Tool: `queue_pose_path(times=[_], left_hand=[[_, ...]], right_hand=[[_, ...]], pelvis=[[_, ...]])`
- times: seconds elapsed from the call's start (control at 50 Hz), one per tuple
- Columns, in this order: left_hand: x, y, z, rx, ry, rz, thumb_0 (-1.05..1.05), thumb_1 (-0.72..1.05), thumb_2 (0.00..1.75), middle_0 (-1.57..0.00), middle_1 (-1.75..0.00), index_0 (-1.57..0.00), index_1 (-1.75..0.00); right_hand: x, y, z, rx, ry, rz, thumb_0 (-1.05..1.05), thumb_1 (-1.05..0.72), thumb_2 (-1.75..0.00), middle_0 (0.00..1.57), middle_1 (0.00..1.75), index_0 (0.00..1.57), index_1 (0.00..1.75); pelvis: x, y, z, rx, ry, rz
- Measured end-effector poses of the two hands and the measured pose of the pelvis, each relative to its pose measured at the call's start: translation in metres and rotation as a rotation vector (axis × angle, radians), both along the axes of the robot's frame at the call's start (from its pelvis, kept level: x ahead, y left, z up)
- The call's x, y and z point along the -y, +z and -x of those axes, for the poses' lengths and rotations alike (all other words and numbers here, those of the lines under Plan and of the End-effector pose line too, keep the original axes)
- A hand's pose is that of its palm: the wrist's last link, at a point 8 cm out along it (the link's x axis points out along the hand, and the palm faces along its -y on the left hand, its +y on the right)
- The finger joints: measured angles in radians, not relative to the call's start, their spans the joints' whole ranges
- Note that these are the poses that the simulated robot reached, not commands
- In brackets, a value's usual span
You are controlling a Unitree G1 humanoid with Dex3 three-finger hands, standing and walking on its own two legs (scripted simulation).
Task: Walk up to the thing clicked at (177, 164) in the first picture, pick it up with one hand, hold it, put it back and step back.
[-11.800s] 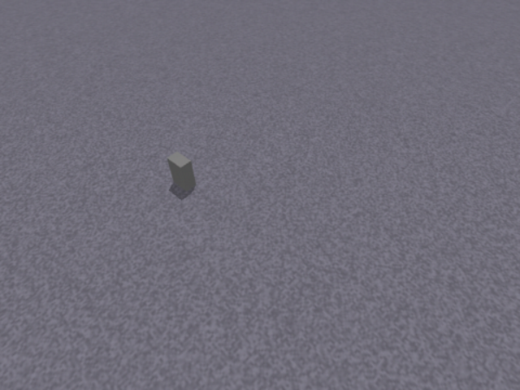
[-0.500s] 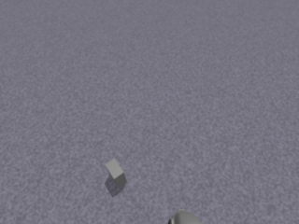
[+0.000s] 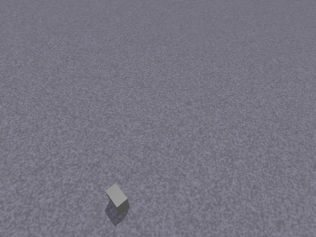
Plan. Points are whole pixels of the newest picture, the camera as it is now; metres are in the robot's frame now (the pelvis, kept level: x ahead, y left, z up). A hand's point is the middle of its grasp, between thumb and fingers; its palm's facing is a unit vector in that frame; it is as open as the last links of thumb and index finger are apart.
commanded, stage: walk up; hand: left
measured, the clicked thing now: (118, 199) +0.40 +0.19 -0.67
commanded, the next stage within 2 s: stand in 0.84 s
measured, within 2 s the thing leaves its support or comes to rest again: neither
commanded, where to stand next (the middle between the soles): +0.05 -0.03 m, yaw +0 degrees
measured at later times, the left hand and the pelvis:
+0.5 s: hand out of the picture +0.13 +0.22 -0.13, palm faces -0.04 -0.94 -0.34, open 7.3 cm; pelvis +0.01 -0.03 +0.02, yaw +0 degrees
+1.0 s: hand out of the picture +0.11 +0.22 -0.13, palm faces -0.02 -0.94 -0.34, open 7.3 cm; pelvis +0.02 -0.03 +0.02, yaw +0 degrees
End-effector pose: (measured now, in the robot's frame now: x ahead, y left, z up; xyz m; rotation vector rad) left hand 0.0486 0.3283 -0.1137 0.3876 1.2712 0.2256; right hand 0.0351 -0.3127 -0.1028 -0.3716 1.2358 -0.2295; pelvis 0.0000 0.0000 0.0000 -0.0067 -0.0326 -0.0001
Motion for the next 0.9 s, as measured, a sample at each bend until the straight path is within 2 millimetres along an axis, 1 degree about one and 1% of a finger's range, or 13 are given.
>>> queue_pose_path(times=[0.1,0.2,0.26,0.32,0.38,0.44,0.58,0.74,0.82,0.9], left_hand=[[0.019,0.002,-0.033,0.064,-0.031,0.023,0.0,0.91,0.9,-0.2,-0.3,-0.2,-0.3],[0.035,0.005,-0.063,0.133,-0.052,0.051,0.0,0.91,0.9,-0.2,-0.3,-0.21,-0.3],[0.045,0.007,-0.076,0.161,-0.062,0.065,0.0,0.91,0.9,-0.2,-0.3,-0.21,-0.3],[0.054,0.011,-0.083,0.179,-0.066,0.075,0.0,0.91,0.9,-0.2,-0.3,-0.21,-0.3],[0.06,0.015,-0.084,0.182,-0.065,0.077,0.0,0.91,0.9,-0.2,-0.3,-0.21,-0.3],[0.064,0.018,-0.08,0.168,-0.06,0.074,0.0,0.91,0.9,-0.2,-0.3,-0.21,-0.3],[0.066,0.02,-0.061,0.106,-0.03,0.069,0.0,0.91,0.9,-0.2,-0.3,-0.21,-0.3],[0.063,0.019,-0.046,0.052,-0.001,0.065,0.0,0.91,0.9,-0.2,-0.3,-0.21,-0.3],[0.063,0.018,-0.045,0.041,0.005,0.067,0.0,0.91,0.9,-0.2,-0.3,-0.21,-0.3],[0.062,0.018,-0.05,0.044,0.009,0.069,0.0,0.91,0.9,-0.2,-0.3,-0.21,-0.3]], right_hand=[[0.004,-0.008,-0.016,-0.003,-0.017,-0.015,0.01,-0.91,-0.9,0.2,0.3,0.2,0.3],[0.004,-0.008,-0.037,0.045,-0.006,-0.032,0.01,-0.91,-0.9,0.2,0.3,0.2,0.3],[0.006,-0.005,-0.048,0.075,0.001,-0.038,0.01,-0.91,-0.9,0.2,0.3,0.2,0.3],[0.01,0.0,-0.057,0.096,0.004,-0.041,0.01,-0.91,-0.9,0.2,0.3,0.2,0.3],[0.015,0.003,-0.062,0.107,0.004,-0.043,0.01,-0.91,-0.9,0.2,0.3,0.2,0.3],[0.02,0.005,-0.064,0.107,0.001,-0.043,0.01,-0.91,-0.9,0.2,0.3,0.2,0.3],[0.027,0.005,-0.055,0.061,-0.005,-0.049,0.01,-0.91,-0.9,0.2,0.3,0.2,0.3],[0.024,0.002,-0.041,0.004,-0.022,-0.059,0.01,-0.91,-0.9,0.2,0.3,0.2,0.3],[0.022,0.001,-0.037,-0.011,-0.029,-0.062,0.01,-0.91,-0.9,0.2,0.3,0.2,0.3],[0.017,0.001,-0.038,-0.02,-0.034,-0.064,0.01,-0.91,-0.9,0.2,0.3,0.2,0.3]], pelvis=[[0.006,0.0,-0.005,0.001,0.004,0.009],[0.009,0.001,-0.011,0.006,0.004,-0.015],[0.013,0.003,-0.012,0.012,-0.001,-0.011],[0.018,0.007,-0.012,0.016,-0.002,-0.012],[0.022,0.009,-0.011,0.019,-0.003,-0.015],[0.026,0.012,-0.011,0.019,-0.003,-0.016],[0.03,0.018,-0.013,0.014,-0.007,-0.016],[0.031,0.021,-0.016,0.009,-0.011,-0.012],[0.03,0.022,-0.019,0.006,-0.012,-0.011],[0.029,0.023,-0.021,0.003,-0.007,-0.009]])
